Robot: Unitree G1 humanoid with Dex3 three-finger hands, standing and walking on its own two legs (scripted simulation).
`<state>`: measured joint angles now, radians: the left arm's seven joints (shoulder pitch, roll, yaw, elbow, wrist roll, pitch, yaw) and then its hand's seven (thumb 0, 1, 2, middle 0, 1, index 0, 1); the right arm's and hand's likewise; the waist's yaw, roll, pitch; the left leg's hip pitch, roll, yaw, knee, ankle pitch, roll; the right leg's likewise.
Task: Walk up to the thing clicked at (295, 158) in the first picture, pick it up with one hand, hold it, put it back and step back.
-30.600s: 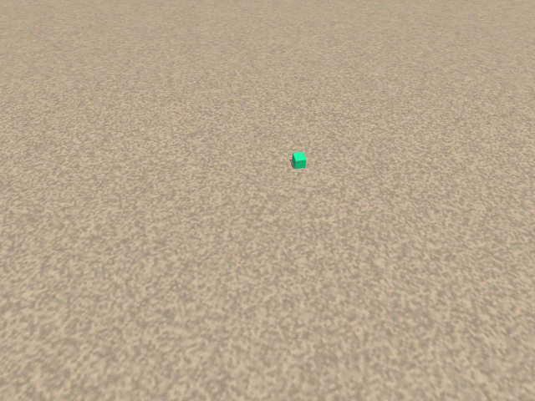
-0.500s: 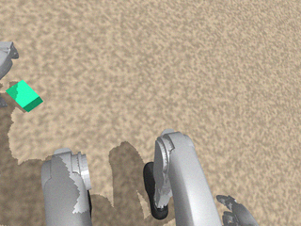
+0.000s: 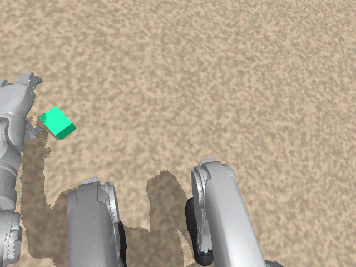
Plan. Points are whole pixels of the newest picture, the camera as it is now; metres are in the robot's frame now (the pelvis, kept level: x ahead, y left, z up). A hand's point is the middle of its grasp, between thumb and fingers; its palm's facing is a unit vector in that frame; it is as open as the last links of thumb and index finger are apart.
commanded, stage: home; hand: left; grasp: from above
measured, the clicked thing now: (58, 123) +0.52 +0.29 -0.34
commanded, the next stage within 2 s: none
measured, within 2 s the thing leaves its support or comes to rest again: neither
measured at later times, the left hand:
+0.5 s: hand out of the picture +0.31 +0.23 +0.09, palm faces -0.11 -0.86 -0.50, open 7.4 cm
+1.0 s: hand out of the picture +0.24 +0.19 +0.28, palm faces +0.17 -0.96 -0.20, open 7.4 cm
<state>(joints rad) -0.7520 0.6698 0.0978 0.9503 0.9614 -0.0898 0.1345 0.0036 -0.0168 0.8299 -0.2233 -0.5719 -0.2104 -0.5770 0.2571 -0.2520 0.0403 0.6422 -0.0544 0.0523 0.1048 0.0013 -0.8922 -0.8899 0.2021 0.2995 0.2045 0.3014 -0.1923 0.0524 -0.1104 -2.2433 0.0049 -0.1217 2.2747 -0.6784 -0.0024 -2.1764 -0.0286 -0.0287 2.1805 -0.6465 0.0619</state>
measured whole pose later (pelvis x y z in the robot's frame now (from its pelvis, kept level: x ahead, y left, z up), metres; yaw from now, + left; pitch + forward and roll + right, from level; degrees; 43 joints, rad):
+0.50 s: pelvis +0.02 -0.01 +0.19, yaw +5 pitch +28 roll -4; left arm -0.08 0.37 0.03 0.30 0.24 0.23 0.05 0.01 0.88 0.90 -0.21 -0.31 -0.21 -0.30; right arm 0.07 -0.24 0.00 0.55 0.03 -0.05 -0.03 0.00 -0.90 -0.89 0.20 0.30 0.20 0.30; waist -0.07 0.03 -0.20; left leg -1.54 0.03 -0.08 1.67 -0.63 -0.02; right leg -1.50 -0.04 -0.04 1.61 -0.60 0.03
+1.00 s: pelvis +0.08 +0.00 +0.33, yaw +6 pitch +13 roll -3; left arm 0.46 0.22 0.05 -0.12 -0.07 0.46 0.06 0.01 0.90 0.90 -0.20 -0.30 -0.20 -0.30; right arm 0.31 -0.22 0.04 0.52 0.03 -0.18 -0.18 0.01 -0.90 -0.89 0.20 0.30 0.20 0.30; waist -0.07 0.05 -0.19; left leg -0.78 0.05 -0.06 1.06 -0.51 -0.02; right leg -0.74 -0.03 -0.06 0.99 -0.48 0.03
